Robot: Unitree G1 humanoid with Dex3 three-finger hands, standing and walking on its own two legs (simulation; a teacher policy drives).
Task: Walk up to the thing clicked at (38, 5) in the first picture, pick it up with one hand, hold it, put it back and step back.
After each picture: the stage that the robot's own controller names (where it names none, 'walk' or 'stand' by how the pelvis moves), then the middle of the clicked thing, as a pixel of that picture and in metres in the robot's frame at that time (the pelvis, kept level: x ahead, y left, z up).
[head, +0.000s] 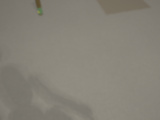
stand; (39, 6) +2.17 +0.59 -0.65
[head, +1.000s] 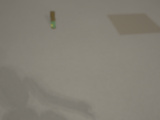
walk; (52, 20) +2.07 +0.29 -0.63
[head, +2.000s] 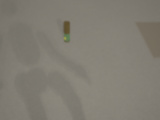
walk; (66, 32) +1.42 +0.09 -0.64
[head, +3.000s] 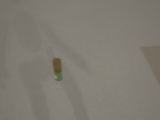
walk; (57, 70) +0.90 +0.17 -0.65
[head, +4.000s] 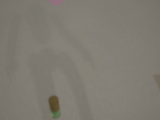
walk; (54, 107) +0.56 +0.18 -0.65
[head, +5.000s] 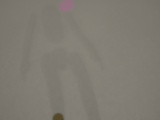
stand; out of the picture +0.44 +0.20 -0.64
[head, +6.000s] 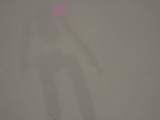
stand; out of the picture +0.41 +0.21 -0.66
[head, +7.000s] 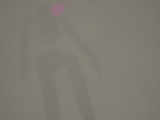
stand; out of the picture +0.40 +0.22 -0.66
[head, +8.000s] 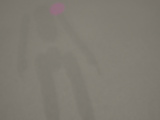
stand; out of the picture +0.39 +0.22 -0.66
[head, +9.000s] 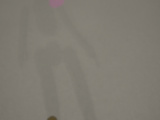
go down; out of the picture +0.40 +0.22 -0.65
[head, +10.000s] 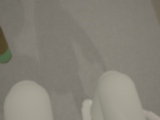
go down; out of the picture +0.48 +0.26 -0.23
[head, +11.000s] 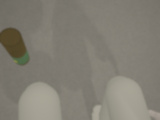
approach; (17, 49) +0.48 +0.24 -0.25
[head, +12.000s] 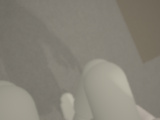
close in; out of the picture +0.46 +0.29 -0.16
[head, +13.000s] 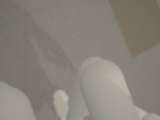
close; out of the picture +0.45 +0.30 -0.16
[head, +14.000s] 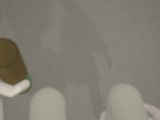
lift; (14, 72) +0.35 +0.22 -0.03
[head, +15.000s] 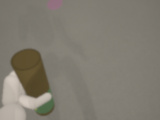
hold; (37, 87) +0.31 +0.15 +0.08
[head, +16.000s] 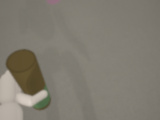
hold; (33, 84) +0.33 +0.17 +0.06
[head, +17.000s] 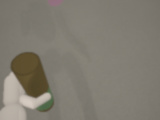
hold; (37, 87) +0.32 +0.16 +0.06
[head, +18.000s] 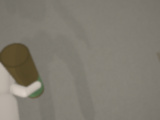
crouch; (27, 75) +0.37 +0.18 -0.01
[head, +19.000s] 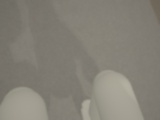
lower; out of the picture +0.49 +0.26 -0.05
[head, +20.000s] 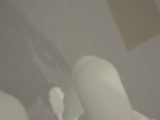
lower; out of the picture +0.47 +0.29 -0.17
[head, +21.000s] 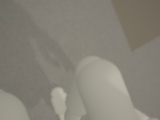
lower; out of the picture +0.46 +0.31 -0.16
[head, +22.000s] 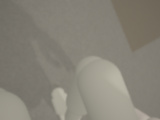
lower; out of the picture +0.46 +0.30 -0.16
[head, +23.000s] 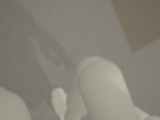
lower; out of the picture +0.46 +0.30 -0.16
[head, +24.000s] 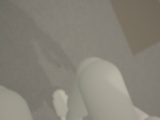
open; out of the picture +0.46 +0.29 -0.17
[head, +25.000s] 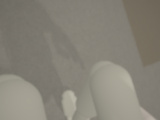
stand; out of the picture +0.46 +0.28 -0.18
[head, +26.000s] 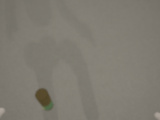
stand; (45, 100) +0.43 +0.21 -0.51
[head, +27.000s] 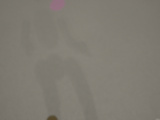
stand; out of the picture +0.42 +0.20 -0.60
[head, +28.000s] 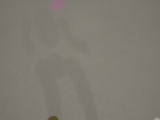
stand; out of the picture +0.42 +0.20 -0.60
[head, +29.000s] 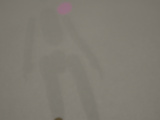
stand; out of the picture +0.42 +0.19 -0.64
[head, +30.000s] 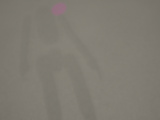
stand; out of the picture +0.41 +0.21 -0.66
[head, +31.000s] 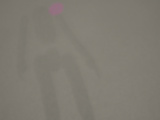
stand; out of the picture +0.40 +0.22 -0.66
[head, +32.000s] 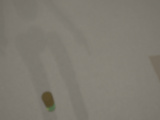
walk; (49, 102) +0.46 +0.20 -0.64
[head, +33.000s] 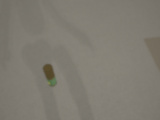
walk; (50, 76) +0.68 +0.27 -0.62
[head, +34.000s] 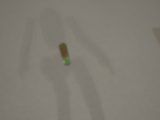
stand; (65, 55) +1.00 +0.25 -0.64
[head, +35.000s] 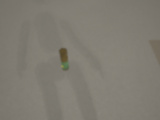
stand; (64, 59) +1.01 +0.17 -0.64
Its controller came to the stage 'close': yes
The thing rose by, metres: 0.69
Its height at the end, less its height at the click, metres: +0.00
